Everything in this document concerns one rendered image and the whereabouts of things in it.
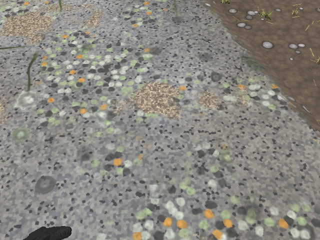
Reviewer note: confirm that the robot left hand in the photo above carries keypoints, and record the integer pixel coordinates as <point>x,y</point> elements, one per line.
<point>51,233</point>

